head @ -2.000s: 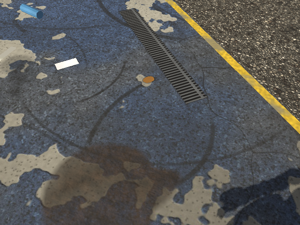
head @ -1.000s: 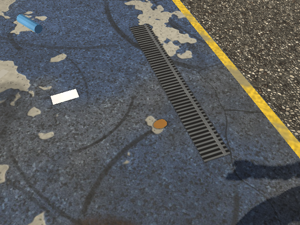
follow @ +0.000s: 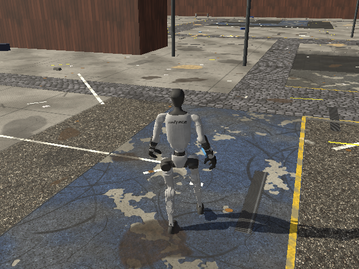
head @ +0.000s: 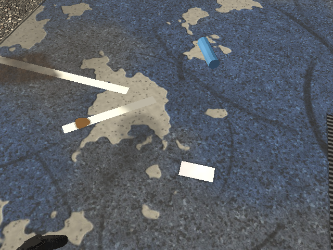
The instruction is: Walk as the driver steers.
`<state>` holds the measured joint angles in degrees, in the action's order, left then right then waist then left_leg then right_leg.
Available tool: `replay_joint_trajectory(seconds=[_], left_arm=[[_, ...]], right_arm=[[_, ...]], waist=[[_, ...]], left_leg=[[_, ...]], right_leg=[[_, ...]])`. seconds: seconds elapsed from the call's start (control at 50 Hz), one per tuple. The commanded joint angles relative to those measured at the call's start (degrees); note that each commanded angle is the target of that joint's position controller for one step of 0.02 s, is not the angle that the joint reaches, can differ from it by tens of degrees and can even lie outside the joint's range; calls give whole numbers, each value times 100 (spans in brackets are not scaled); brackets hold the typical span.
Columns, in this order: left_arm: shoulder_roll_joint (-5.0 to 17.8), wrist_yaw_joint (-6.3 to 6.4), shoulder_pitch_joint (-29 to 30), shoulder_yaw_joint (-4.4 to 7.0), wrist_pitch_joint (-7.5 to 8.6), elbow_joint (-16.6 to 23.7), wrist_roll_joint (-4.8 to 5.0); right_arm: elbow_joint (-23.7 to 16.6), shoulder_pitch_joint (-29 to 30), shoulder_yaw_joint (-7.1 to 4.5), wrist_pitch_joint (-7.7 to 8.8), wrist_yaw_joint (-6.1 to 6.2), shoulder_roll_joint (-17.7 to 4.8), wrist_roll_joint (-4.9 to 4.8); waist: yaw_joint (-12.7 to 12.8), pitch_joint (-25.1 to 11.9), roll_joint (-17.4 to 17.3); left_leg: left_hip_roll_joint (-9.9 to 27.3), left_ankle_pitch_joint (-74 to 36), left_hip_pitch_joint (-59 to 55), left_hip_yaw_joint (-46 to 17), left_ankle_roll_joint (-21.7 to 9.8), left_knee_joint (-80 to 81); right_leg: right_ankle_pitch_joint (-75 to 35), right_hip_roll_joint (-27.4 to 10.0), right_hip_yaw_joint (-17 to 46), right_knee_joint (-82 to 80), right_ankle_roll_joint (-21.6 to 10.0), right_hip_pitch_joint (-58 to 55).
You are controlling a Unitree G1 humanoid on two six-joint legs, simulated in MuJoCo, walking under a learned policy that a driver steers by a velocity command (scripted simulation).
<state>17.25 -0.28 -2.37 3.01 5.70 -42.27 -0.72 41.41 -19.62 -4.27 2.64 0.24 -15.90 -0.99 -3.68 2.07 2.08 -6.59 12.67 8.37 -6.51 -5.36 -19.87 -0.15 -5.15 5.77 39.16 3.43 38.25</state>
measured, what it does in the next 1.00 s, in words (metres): walks ahead: right foot, then left foot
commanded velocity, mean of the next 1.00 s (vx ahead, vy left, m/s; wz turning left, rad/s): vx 0.27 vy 0.00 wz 0.18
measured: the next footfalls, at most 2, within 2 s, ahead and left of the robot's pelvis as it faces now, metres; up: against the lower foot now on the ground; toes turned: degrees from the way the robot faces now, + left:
right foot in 0.16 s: +0.28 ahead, -0.14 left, +0.00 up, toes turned +8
left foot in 0.60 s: +0.46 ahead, +0.12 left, +0.00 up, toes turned +8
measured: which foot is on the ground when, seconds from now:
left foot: down 0.00-0.18, up 0.20-0.58, down 0.60-1.00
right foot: up 0.00-0.14, down 0.16-0.62, up 0.64-0.86, down 0.88-1.00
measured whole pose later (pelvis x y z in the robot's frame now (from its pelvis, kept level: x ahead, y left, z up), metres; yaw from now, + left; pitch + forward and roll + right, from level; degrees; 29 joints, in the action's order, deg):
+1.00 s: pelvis +0.38 +0.00 -0.01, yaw +8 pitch +0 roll +1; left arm 14.1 1.5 -13.6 1.5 -0.3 -51.4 -1.2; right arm 47.9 -9.2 -1.7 0.2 0.6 -12.4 0.9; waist 0.1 0.4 -0.5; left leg -1.4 10.8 17.8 0.3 -0.7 -29.1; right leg 17.7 -2.8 0.9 32.0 2.1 13.9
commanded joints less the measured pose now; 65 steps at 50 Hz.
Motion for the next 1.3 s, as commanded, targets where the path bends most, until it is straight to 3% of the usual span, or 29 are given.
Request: replay_joint_trajectory(seconds=[0.02, 0.12, 0.14, 0.16, 0.18, 0.2, 0.22, 0.26, 0.28, 0.32, 0.36, 0.42, 0.5, 0.54, 0.58, 0.6, 0.62, 0.64, 0.66, 0.7, 0.72, 0.78, 0.84, 0.88, 0.9, 0.92, 0.96, 1.04, 1.3], left_arm=[[328, -61, 590, 46, 97, 532, 80], [613, -149, 266, 165, 214, 529, 94], [700, -125, -196, 232, 241, 404, 55], [913, -96, -884, 306, 272, 320, -39], [1384, -70, -1710, 437, 245, 199, -124], [1271, -139, -2134, 455, 166, -88, 54], [818, -140, -1888, 321, 138, -5, 169], [529, -117, -1274, 196, 45, 73, 53], [410, -105, -1113, 146, 48, 69, 9], [349, -100, -1064, 119, 70, 24, 17], [520, -89, -1080, 151, 100, -56, 44], [723, -31, -1086, 199, 22, -168, 73], [769, 11, -1476, 183, -122, -395, 153], [816, 25, -1448, 189, -177, -449, 189], [734, 41, -1368, 157, -206, -472, 201], [569, 39, -1544, 95, -170, -472, 104], [184, 13, -2115, -55, -109, -457, -52], [83, 4, -2377, -142, -161, -565, -2], [458, -1, -2111, -43, -262, -556, 99], [525, 96, -1602, 17, -489, -490, 106], [516, 153, -1554, 35, -595, -484, 65], [267, 226, -1777, -13, -697, -653, 33], [155, 203, -1724, -33, -673, -743, -9], [287, 189, -1495, -32, -666, -641, -144], [571, 214, -1355, 8, -664, -533, -118], [760, 220, -1180, 79, -658, -620, -33], [355, 202, -1036, -14, -550, -656, -63], [311, 186, -1175, -38, -396, -795, 8], [241, 206, -1258, -71, -479, -1167, 46]], right_arm=[[-290, -75, -278, 56, 62, -1011, -45], [-169, -204, -241, -32, 108, -867, -20], [-173, -164, -195, -39, 99, -753, -7], [-236, -134, -90, -22, 71, -505, 43], [-287, -756, 9, 27, 74, -224, -8], [-239, -1090, 39, 73, 81, -320, -101], [-247, -568, -70, 85, 72, -822, -145], [-475, 413, -69, 92, 56, -823, -7], [-494, 476, -82, 99, 36, -745, 50], [-420, 289, -40, 89, -1, -508, 24], [-473, 437, 18, 77, 15, -350, 79], [-518, 751, 125, 124, -5, -141, 135], [-601, 1306, 98, 127, -85, -241, 86], [-650, 1375, 46, 138, -119, -367, 110], [-462, 916, -45, 151, -101, -531, 187], [-430, 637, -131, 157, -45, -860, 231], [-485, 396, -144, 102, 11, -1117, 371], [-412, 263, -26, 15, 2, -687, 311], [-338, 318, 57, -42, -49, -435, 188], [-329, 955, 86, -68, -89, -438, 158], [-349, 1292, 74, -79, -85, -502, 188], [-282, 1695, 49, -116, -48, -497, 279], [-119, 1719, 91, -144, -7, -371, 206], [103, 1414, 162, -144, -12, -176, 193], [165, 1296, 151, -147, -18, -215, 229], [182, 1185, 129, -154, 1, -209, 204], [253, 1327, 92, -161, 62, -304, 185], [521, 1156, 75, -170, 87, -265, 173], [1296, 1127, 41, -288, 162, -334, 95]], waist=[[-42, -136, -649], [164, -249, -966], [405, -453, -973], [733, -1092, -788], [733, -2026, 373], [733, -2240, 1591], [860, -1386, 818], [737, -294, 99], [564, -154, 159], [390, -181, 370], [345, -111, 328], [403, -330, 271], [630, -490, 364], [545, -509, 390], [268, -685, 241], [211, -962, -119], [393, -1675, -1055], [288, -2276, -1614], [223, -2010, -1239], [347, -1135, -793], [486, -917, -845], [681, -820, -1095], [714, -834, -958], [632, -550, -689], [465, -249, -338], [271, -14, 316], [335, 41, 393], [392, -259, 137], [412, -306, -226]], left_leg=[[1190, -887, 643, -988, -709, 505], [1539, -1166, -270, -1602, -553, -346], [1337, -1721, -265, -1497, -432, -773], [1053, -1738, 94, -1205, -242, -1868], [344, -432, 1785, -542, 207, -3811], [110, 2057, 3114, -332, 401, -5090], [425, 1796, 3672, -548, 388, -5541], [821, 1025, 3613, -159, 359, -5227], [1032, 767, 3370, -121, 345, -4843], [1174, 583, 2931, 57, 373, -4391], [1169, 475, 2836, 252, 513, -3789], [1060, -438, 2212, 496, 627, -2539], [790, -1439, 1714, 531, 580, -1462], [742, -1343, 1496, 468, 437, -1095], [629, -1852, 609, 558, 234, -476], [1103, -3602, -192, 185, 22, -476], [2304, -5583, -1771, -986, -709, -1001], [2920, -5455, -2000, -1772, -1352, -833], [2665, -4148, -1570, -1763, -1245, -582], [2297, -2447, -488, -1342, -877, -134], [2163, -1903, 124, -1135, -762, 89], [1724, -1235, 1123, -463, -625, 336], [1563, -50, 1331, -258, -471, 269], [1280, 1303, 1583, -183, 14, 232], [1047, 1596, 1575, -41, 239, 60], [767, 1127, 1175, 284, 395, -75], [768, 393, 522, 350, 397, -467], [816, -661, 347, 349, 287, -640], [851, -1561, -5, 388, 350, -745]], right_leg=[[-671, 419, -268, -701, -7, -954], [232, 460, -249, -1204, -361, -1334], [227, 520, -382, -1433, -533, -2004], [169, 0, 35, -1240, -867, -3236], [595, -1193, 1940, -1201, -1709, -5378], [2121, -1849, 3943, -2013, -2164, -5993], [3100, -1673, 3666, -2256, -1927, -5411], [2277, -1195, 2242, -2487, -1651, -3881], [1770, -1003, 1848, -2608, -1596, -3438], [1078, -742, 1307, -2822, -1573, -3030], [-742, -742, 790, -2842, -1688, -2850], [-2407, -524, -51, -2665, -1540, -2713], [-2147, -487, -220, -2407, -1326, -3069], [-1898, -594, -94, -2101, -1216, -3225], [-1659, -377, -134, -1454, -975, -3151], [-1066, -62, -330, -792, -703, -2830], [1144, 353, -549, 454, -344, -1667], [3842, 477, -317, 1473, -111, -1286], [4127, 332, -122, 1804, -37, -1058], [3650, 130, -193, 1777, 58, -861], [3341, 42, -183, 1512, 109, -1166], [2472, 163, -446, 604, 134, -2250], [1224, 271, -612, -558, -23, -2965], [787, 79, -365, -1208, -236, -3202], [1126, -199, -124, -1449, -396, -2873], [2294, -123, -152, -1540, -550, -2090], [2577, -24, -162, -1818, -422, -1590], [1408, 70, -295, -1544, -287, -2124], [462, 218, -465, -1460, -346, -2486]])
